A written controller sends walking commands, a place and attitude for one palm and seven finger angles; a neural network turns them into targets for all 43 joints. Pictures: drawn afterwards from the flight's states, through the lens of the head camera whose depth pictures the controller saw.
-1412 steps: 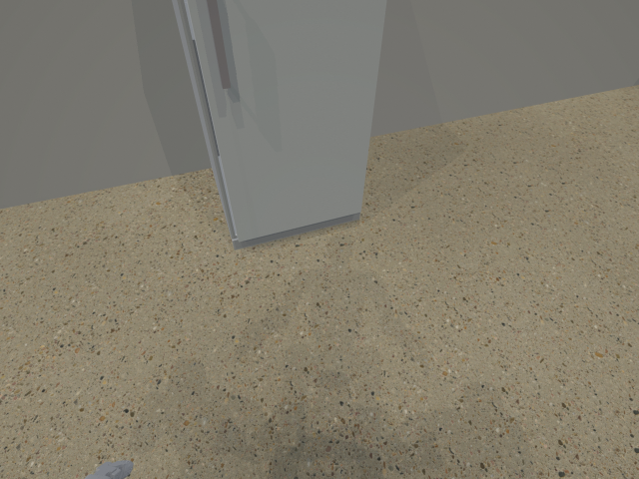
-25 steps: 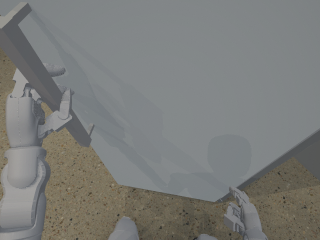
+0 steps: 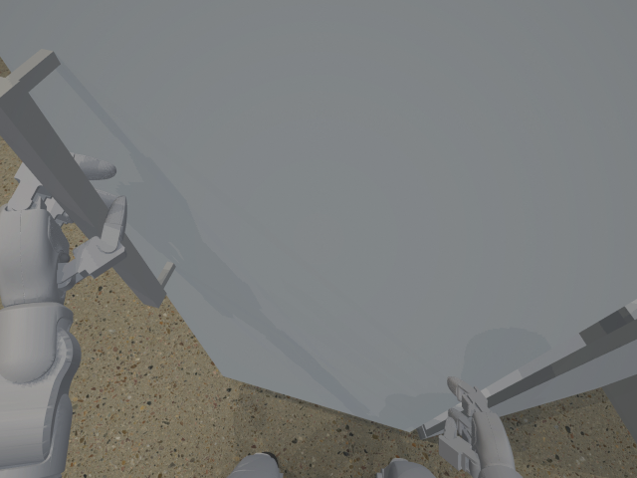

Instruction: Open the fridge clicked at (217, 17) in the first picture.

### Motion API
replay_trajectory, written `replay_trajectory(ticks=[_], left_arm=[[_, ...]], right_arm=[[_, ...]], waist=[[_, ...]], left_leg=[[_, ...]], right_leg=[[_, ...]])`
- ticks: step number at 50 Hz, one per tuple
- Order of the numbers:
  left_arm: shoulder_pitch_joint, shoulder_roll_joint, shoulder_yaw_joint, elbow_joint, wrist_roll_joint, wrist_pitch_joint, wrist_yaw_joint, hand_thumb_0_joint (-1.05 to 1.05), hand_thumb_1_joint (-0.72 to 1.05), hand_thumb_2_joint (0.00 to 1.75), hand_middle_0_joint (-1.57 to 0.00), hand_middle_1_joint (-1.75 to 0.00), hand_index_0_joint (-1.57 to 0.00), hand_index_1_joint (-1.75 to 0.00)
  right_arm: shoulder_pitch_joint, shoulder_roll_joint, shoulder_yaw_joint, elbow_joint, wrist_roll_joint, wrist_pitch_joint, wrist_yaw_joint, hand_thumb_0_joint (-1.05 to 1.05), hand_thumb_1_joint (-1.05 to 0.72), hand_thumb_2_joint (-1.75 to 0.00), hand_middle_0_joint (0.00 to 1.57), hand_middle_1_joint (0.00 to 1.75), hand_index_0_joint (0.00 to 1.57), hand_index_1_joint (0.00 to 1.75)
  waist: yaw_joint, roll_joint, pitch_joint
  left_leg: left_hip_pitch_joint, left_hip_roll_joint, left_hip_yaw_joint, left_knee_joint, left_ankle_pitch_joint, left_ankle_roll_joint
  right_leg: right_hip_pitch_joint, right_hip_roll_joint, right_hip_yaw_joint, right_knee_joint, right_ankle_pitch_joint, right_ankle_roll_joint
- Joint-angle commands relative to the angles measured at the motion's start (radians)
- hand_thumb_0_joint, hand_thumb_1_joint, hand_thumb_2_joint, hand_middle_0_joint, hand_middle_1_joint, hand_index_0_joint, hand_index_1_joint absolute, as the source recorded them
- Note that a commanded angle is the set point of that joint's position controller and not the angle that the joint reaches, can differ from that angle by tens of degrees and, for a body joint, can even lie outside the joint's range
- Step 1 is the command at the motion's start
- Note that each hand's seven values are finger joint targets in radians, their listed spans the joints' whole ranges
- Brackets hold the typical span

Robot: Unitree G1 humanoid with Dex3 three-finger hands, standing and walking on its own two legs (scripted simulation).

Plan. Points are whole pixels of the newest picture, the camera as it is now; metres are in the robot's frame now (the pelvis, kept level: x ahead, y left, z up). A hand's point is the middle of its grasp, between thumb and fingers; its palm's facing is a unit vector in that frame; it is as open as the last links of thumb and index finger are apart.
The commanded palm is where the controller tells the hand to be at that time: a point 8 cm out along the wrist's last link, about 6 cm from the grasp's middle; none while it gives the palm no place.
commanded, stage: walk backward, drawing the door open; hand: left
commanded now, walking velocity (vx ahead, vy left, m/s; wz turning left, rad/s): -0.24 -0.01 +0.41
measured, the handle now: (114, 214) +0.34 +0.25 +0.14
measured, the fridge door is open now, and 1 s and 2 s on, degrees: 61 65 61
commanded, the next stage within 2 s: stop walking and hold the door back in 0.04 s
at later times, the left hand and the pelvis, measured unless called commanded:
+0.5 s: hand (79, 299) +0.23 +0.23 +0.16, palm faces +0.42 -0.89 -0.16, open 5.7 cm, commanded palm +0.21 +0.27 +0.15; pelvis -0.11 -0.03 -0.01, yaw +11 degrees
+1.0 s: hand (96, 257) +0.27 +0.23 +0.17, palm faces +0.39 -0.90 -0.18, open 5.6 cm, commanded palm +0.22 +0.28 +0.15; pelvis -0.14 -0.04 -0.01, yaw +10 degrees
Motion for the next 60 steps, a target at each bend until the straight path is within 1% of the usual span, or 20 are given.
replay_trajectory(ticks=[1,3,4,8,16,18,20,23,25,29,38,41,47,50,52,53,54,55,57,60], left_arm=[[-0.215,0.209,0.169,-0.254,0.01,-0.121,0.027,0.0,0.9,0.9,-0.45,-1.4,-0.45,-1.4],[-0.178,0.343,0.253,-0.23,0.02,-0.107,0.034,0.0,0.9,0.9,-0.45,-1.4,-0.45,-1.4],[-0.189,0.334,0.247,-0.225,0.022,-0.103,0.042,0.0,0.9,0.9,-0.45,-1.4,-0.45,-1.4],[-0.167,0.272,0.259,-0.028,0.024,-0.126,0.042,0.0,0.9,0.9,-0.45,-1.4,-0.45,-1.4],[-0.647,0.249,0.119,0.205,0.042,-0.158,0.047,0.0,0.9,0.9,-0.45,-1.4,-0.45,-1.4],[-0.785,0.188,0.015,0.189,0.033,-0.164,0.032,0.0,0.9,0.9,-0.45,-1.4,-0.45,-1.4],[-0.893,0.109,-0.077,0.14,0.034,-0.186,0.031,0.0,0.9,0.9,-0.45,-1.4,-0.45,-1.4],[-1.049,0.172,-0.077,0.28,0.061,-0.171,0.03,0.0,0.9,0.9,-0.45,-1.4,-0.45,-1.4],[-1.089,0.099,-0.144,0.358,0.06,-0.141,0.014,0.0,0.9,0.9,-0.45,-1.4,-0.45,-1.4],[-1.178,0.058,-0.196,0.531,0.049,-0.095,-0.014,0.0,0.9,0.9,-0.45,-1.4,-0.45,-1.4],[-1.329,0.201,-0.103,0.867,0.045,-0.088,-0.02,0.0,0.9,0.9,-0.45,-1.4,-0.45,-1.4],[-1.333,0.348,0.014,0.979,0.053,-0.1,-0.02,0.0,0.9,0.9,-0.45,-1.4,-0.45,-1.4],[-1.262,0.37,0.073,1.066,0.059,-0.116,-0.029,0.0,0.9,0.9,-0.45,-1.4,-0.45,-1.4],[-1.212,0.308,0.033,0.963,0.053,-0.147,-0.037,0.0,0.9,0.9,-0.45,-1.4,-0.45,-1.4],[-1.152,0.251,0.007,0.911,0.047,-0.164,-0.044,0.0,0.9,0.9,-0.45,-1.4,-0.45,-1.4],[-1.749,0.705,0.268,0.871,0.15,-0.185,-0.011,0.0,0.9,0.9,-0.45,-1.4,-0.45,-1.4],[-1.548,0.365,0.085,1.206,0.174,-0.09,-0.073,0.0,0.78,0.84,-0.45,-1.4,-0.45,-1.4],[-1.474,0.199,0.007,1.059,0.097,-0.102,-0.073,0.0,0.66,0.78,-0.45,-1.4,-0.45,-1.4],[-1.371,0.334,0.096,1.054,0.136,-0.086,-0.071,0.0,0.42,0.67,-0.45,-1.4,-0.45,-1.4],[-1.318,0.178,-0.041,0.921,0.198,-0.092,-0.027,0.0,0.05,0.49,-0.45,-1.4,-0.45,-1.4]], right_arm=[[-0.045,-0.179,-0.071,-0.117,0.011,-0.052,-0.013,0.0,-0.9,-0.9,0.2,0.3,0.2,0.3],[-0.072,-0.141,-0.061,-0.153,0.017,-0.045,-0.013,0.0,-0.9,-0.9,0.2,0.3,0.2,0.3],[-0.086,-0.146,-0.048,-0.134,0.008,-0.043,-0.02,0.0,-0.9,-0.9,0.2,0.3,0.2,0.3],[-0.113,-0.16,-0.049,-0.082,0.003,-0.016,-0.019,0.0,-0.9,-0.9,0.2,0.3,0.2,0.3],[-0.073,-0.209,-0.072,-0.046,0.009,0.0,-0.045,0.0,-0.9,-0.9,0.2,0.3,0.2,0.3],[-0.067,-0.225,-0.074,-0.038,0.016,0.008,-0.041,0.0,-0.9,-0.9,0.2,0.3,0.2,0.3],[-0.084,-0.269,-0.075,-0.082,0.019,0.006,-0.034,0.0,-0.9,-0.9,0.2,0.3,0.2,0.3],[-0.046,-0.223,-0.063,-0.035,0.025,0.0,-0.03,0.0,-0.9,-0.9,0.2,0.3,0.2,0.3],[-0.025,-0.229,-0.071,-0.024,0.037,-0.001,-0.028,0.0,-0.9,-0.9,0.2,0.3,0.2,0.3],[-0.023,-0.224,-0.049,-0.014,0.039,0.012,-0.033,0.0,-0.9,-0.9,0.2,0.3,0.2,0.3],[0.013,-0.234,-0.026,0.02,0.021,0.023,-0.048,0.0,-0.9,-0.9,0.2,0.3,0.2,0.3],[0.005,-0.231,-0.047,0.017,0.018,0.031,-0.054,0.0,-0.9,-0.9,0.2,0.3,0.2,0.3],[0.047,-0.25,-0.055,0.043,0.029,0.014,-0.06,0.0,-0.9,-0.9,0.2,0.3,0.2,0.3],[0.054,-0.261,-0.071,0.043,0.022,0.014,-0.054,0.0,-0.9,-0.9,0.2,0.3,0.2,0.3],[0.043,-0.293,-0.09,0.022,0.025,0.02,-0.044,0.0,-0.9,-0.9,0.2,0.3,0.2,0.3],[0.151,-0.225,-0.077,-0.016,0.032,0.001,-0.023,0.0,-0.9,-0.9,0.2,0.3,0.2,0.3],[0.138,-0.252,-0.111,0.078,-0.006,-0.033,0.004,0.0,-0.9,-0.9,0.2,0.3,0.2,0.3],[0.184,-0.252,-0.118,0.045,0.003,-0.028,0.009,0.0,-0.9,-0.9,0.2,0.3,0.2,0.3],[0.173,-0.29,-0.131,0.041,0.01,-0.036,0.021,0.0,-0.9,-0.9,0.2,0.3,0.2,0.3],[0.174,-0.253,-0.126,0.031,0.0,-0.05,0.058,0.0,-0.9,-0.9,0.2,0.3,0.2,0.3]], waist=[[-0.006,0.111,-0.362],[0.007,-0.312,-0.335],[0.007,-0.24,-0.337],[-0.018,-0.221,-0.305],[-0.006,-0.236,-0.33],[-0.04,-0.086,-0.336],[-0.021,0.374,-0.33],[-0.043,0.212,-0.366],[-0.045,0.062,-0.375],[-0.044,0.081,-0.38],[-0.021,0.091,-0.42],[0.006,-0.262,-0.306],[0.0,-0.31,-0.327],[-0.035,-0.154,-0.36],[-0.022,0.072,-0.386],[0.015,0.178,-0.363],[-0.075,-0.236,-0.424],[-0.116,-0.348,-0.383],[-0.04,-0.144,-0.438],[-0.036,0.199,-0.432]], left_leg=[[0.083,0.034,-0.03,0.081,0.09,0.094],[-0.174,-0.186,0.076,0.552,-0.484,0.006],[-0.195,-0.157,0.012,0.729,-0.474,0.015],[-0.237,-0.097,0.069,0.751,-0.345,-0.017],[0.048,-0.1,0.125,0.194,-0.277,0.048],[0.21,-0.11,0.146,-0.071,-0.127,0.056],[0.293,0.176,-0.207,-0.184,0.081,0.17],[0.316,0.241,-0.33,-0.185,0.172,0.249],[0.362,0.199,-0.221,-0.148,0.143,0.251],[0.328,0.171,-0.16,-0.195,-0.032,0.233],[0.081,0.077,-0.029,-0.085,-0.265,0.151],[-0.305,-0.093,0.108,0.405,-0.341,0.041],[-0.078,-0.076,0.166,0.188,-0.207,0.044],[0.196,-0.093,0.204,-0.05,0.073,0.034],[0.276,0.083,0.0,-0.072,0.231,0.106],[0.269,0.005,0.037,-0.227,-0.077,0.114],[0.183,-0.075,0.087,-0.055,-0.029,0.076],[0.133,-0.051,0.111,-0.033,0.031,0.09],[0.193,-0.076,0.107,-0.057,0.031,0.081],[0.297,-0.069,0.079,-0.074,0.03,0.041]], right_leg=[[0.291,-0.01,-0.027,-0.424,0.283,-0.002],[0.286,-0.381,0.37,-0.467,0.687,-0.177],[0.233,-0.452,0.339,-0.455,0.753,-0.217],[0.339,-0.348,0.08,-0.334,0.873,-0.208],[0.2,-0.374,0.151,-0.397,0.411,-0.17],[0.134,-0.295,0.081,-0.295,0.271,-0.118],[-0.087,-0.063,-0.088,0.008,-0.026,-0.033],[-0.178,-0.054,0.026,0.268,-0.092,-0.047],[-0.197,-0.048,0.027,0.237,0.013,-0.041],[-0.164,-0.03,-0.007,0.197,0.055,-0.037],[0.295,-0.008,-0.044,-0.349,0.041,-0.072],[0.427,-0.384,0.478,-0.554,0.016,-0.253],[0.338,-0.257,0.124,-0.389,0.408,-0.184],[0.223,-0.183,0.02,-0.265,0.363,-0.117],[0.103,-0.061,-0.03,-0.161,0.212,-0.054],[0.139,-0.018,0.04,-0.088,-0.034,-0.065],[0.003,-0.003,-0.034,-0.263,0.205,-0.1],[0.028,0.016,-0.06,-0.286,0.267,-0.073],[0.05,0.014,-0.014,-0.304,0.24,-0.085],[-0.024,0.019,-0.022,-0.292,0.214,-0.109]])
